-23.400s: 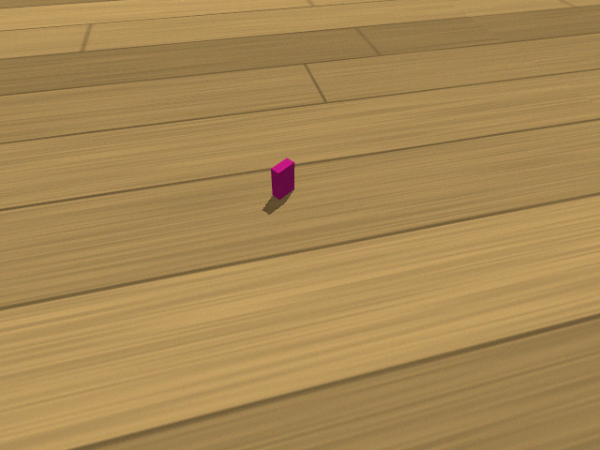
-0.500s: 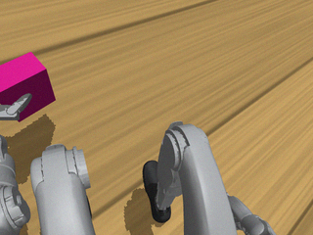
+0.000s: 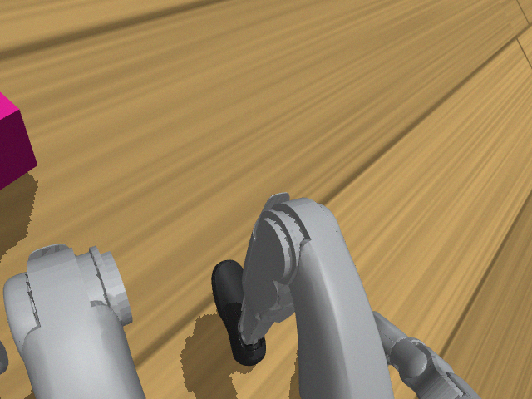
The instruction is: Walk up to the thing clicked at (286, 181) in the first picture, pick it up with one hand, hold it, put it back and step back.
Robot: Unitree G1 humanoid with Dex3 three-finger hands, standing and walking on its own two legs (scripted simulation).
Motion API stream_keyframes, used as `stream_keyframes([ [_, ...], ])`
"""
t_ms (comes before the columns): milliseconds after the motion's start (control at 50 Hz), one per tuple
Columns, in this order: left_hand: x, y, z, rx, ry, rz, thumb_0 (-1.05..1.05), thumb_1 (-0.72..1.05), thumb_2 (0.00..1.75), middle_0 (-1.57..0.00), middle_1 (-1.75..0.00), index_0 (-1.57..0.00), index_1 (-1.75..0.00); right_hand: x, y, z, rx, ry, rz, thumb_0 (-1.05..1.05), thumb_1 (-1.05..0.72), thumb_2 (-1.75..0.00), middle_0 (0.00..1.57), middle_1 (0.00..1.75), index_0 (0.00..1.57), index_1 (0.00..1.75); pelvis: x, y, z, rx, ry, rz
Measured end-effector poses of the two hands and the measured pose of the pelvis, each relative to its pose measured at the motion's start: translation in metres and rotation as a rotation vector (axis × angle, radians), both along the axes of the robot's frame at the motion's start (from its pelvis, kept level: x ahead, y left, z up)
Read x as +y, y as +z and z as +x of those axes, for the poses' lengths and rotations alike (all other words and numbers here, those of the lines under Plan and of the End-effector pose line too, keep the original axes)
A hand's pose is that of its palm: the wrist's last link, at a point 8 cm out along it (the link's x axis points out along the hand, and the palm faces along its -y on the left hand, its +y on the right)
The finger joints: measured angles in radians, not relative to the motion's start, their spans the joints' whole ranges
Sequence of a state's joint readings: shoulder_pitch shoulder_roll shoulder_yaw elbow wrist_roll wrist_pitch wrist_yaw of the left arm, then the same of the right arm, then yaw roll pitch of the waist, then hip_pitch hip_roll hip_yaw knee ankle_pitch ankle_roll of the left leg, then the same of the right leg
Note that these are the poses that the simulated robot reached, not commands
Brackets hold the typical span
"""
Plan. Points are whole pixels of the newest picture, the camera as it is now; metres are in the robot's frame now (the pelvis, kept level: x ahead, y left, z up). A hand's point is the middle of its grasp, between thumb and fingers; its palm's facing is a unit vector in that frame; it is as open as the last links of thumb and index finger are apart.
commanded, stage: lower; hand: left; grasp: from the side
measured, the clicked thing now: out of the picture +0.47 +0.26 -0.18
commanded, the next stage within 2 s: loosen in 0.60 s
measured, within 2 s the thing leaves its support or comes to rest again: rests again in 1.16 s
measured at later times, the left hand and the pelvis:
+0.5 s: hand out of the picture +0.46 +0.29 -0.17, palm faces +0.39 -0.92 -0.04, open 9.3 cm; pelvis +0.00 +0.00 +0.00, yaw -2 degrees
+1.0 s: hand out of the picture +0.46 +0.29 -0.16, palm faces +0.41 -0.91 -0.01, open 9.8 cm; pelvis -0.01 +0.01 +0.00, yaw -3 degrees
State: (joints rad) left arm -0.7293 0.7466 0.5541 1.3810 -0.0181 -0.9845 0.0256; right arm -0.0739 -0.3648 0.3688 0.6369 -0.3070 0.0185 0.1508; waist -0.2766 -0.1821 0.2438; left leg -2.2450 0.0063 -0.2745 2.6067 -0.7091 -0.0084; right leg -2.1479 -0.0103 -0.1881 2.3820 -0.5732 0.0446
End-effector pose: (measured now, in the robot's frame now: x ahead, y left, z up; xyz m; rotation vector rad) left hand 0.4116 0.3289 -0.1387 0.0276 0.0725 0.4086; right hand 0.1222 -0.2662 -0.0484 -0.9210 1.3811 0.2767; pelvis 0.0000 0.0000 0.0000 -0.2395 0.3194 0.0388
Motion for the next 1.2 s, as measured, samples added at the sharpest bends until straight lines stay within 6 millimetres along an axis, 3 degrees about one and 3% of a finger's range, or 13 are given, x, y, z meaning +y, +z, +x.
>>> stream_keyframes([
  [440,-0.001,-0.023,0.006,0.003,-0.001,-0.002,0.0,-0.37,1.03,-0.84,-1.2,-0.82,-1.19,0.009,0.01,0.0,0.031,0.08,-0.044,0.0,-0.91,-0.9,0.2,0.3,0.2,0.3,0.005,-0.002,-0.003,-0.042,-0.021,-0.038],
  [800,-0.001,-0.028,0.006,-0.008,0.001,-0.004,0.0,-0.37,1.01,-0.85,-1.18,-0.83,-1.16,0.014,0.016,0.002,0.021,0.126,-0.067,0.0,-0.9,-0.9,0.2,0.3,0.2,0.3,0.007,-0.003,-0.007,-0.07,-0.033,-0.053],
  [980,-0.001,-0.025,0.007,-0.045,0.016,-0.02,-0.01,-0.26,0.73,-0.85,-0.93,-0.85,-0.91,0.015,0.019,0.001,0.02,0.137,-0.075,0.0,-0.9,-0.89,0.2,0.3,0.2,0.3,0.007,-0.003,-0.008,-0.079,-0.035,-0.058],
  [1200,-0.001,-0.024,0.009,-0.042,0.004,-0.022,-0.01,-0.39,0.37,-0.5,-0.47,-0.5,-0.46,0.016,0.022,-0.001,0.014,0.136,-0.082,0.0,-0.91,-0.9,0.2,0.3,0.2,0.31,0.008,-0.003,-0.009,-0.083,-0.039,-0.064],
])
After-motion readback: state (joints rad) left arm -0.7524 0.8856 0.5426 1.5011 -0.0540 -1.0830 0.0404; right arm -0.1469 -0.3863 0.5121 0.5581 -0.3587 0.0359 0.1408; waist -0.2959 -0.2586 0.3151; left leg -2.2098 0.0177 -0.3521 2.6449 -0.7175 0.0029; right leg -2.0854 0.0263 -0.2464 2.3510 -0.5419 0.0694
